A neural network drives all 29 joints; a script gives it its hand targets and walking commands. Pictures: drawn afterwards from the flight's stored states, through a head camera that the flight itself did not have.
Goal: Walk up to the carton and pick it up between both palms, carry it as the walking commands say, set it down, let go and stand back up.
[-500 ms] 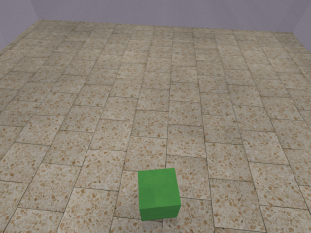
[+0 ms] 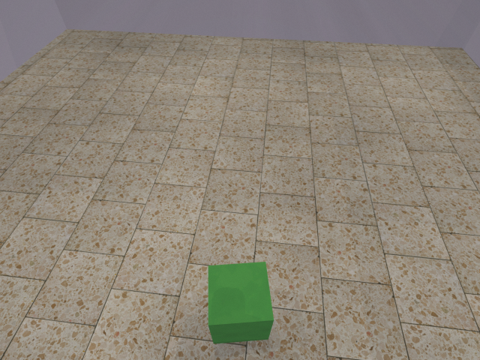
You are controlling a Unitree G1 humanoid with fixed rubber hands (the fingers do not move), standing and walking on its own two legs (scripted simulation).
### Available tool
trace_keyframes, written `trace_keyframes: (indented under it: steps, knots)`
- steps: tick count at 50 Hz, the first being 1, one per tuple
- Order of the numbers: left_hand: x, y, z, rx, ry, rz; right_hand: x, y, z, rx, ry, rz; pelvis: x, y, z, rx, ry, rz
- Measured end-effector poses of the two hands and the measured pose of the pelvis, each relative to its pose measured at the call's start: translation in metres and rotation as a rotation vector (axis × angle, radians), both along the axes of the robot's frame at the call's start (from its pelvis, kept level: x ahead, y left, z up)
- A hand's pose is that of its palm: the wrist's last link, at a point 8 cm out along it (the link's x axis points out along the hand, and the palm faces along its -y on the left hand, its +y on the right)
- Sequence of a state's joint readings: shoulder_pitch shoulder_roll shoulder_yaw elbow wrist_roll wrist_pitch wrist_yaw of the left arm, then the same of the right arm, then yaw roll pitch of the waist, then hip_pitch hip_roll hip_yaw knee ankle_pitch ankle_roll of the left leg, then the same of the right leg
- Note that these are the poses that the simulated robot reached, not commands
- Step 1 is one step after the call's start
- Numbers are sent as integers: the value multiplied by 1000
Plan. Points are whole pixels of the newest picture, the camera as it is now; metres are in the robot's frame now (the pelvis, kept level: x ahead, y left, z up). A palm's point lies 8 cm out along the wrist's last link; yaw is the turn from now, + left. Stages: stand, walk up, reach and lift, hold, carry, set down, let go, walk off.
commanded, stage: walk up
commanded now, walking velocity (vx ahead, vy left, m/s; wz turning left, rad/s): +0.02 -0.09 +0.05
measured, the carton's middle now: (239, 303) +0.43 +0.02 -0.65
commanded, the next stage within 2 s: stand in 1.34 s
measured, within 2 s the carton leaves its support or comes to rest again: neither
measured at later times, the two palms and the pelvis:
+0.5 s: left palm out of the picture -0.01 +0.22 -0.14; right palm out of the picture -0.01 -0.28 -0.15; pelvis -0.01 -0.04 -0.01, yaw +1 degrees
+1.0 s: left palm out of the picture -0.08 +0.19 -0.14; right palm out of the picture +0.09 -0.22 -0.15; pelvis +0.03 -0.01 +0.00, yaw +2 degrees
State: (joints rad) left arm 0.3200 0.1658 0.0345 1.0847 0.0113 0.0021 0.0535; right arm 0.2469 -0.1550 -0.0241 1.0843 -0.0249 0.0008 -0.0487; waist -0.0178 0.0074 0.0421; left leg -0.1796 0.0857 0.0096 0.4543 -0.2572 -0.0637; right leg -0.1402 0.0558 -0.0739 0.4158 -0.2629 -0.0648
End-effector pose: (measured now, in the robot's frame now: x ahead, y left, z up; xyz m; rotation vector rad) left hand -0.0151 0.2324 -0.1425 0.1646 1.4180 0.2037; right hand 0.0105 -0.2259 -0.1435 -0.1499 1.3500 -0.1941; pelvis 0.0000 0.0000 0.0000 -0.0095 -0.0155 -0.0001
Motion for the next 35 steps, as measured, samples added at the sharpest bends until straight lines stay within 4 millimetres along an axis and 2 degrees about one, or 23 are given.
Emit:
trace_keyframes:
  steps: [7, 15, 20, 24, 27, 31, 35]
  knots:
    - [2, 7, -4, 30, -15, -9, -9, -20, -1, -45, 31, 2, -5, -8, -5, -6, 0, 7]
    - [-1, 8, -9, 23, -18, -9, -6, -28, -1, -74, 12, 17, -11, -11, -10, -11, 4, 12]
    - [4, 6, -9, 31, -44, -34, -17, -38, -4, -81, 26, 8, -14, -18, -13, 7, 16, 2]
    - [4, -6, -1, 47, -66, -33, -25, -52, -10, -53, 52, 6, -15, -32, -13, 10, 17, 6]
    - [-8, -22, 9, 43, -65, -19, -20, -55, -7, -18, 59, 15, -14, -39, -5, 29, 18, 23]
    - [-21, -42, 20, 23, -46, 10, -11, -51, -6, 32, 59, 28, -11, -42, 4, 45, 9, 31]
    - [-33, -55, 21, 0, -26, 50, -6, -43, -5, 66, 67, 53, -5, -43, 9, 50, 6, 43]
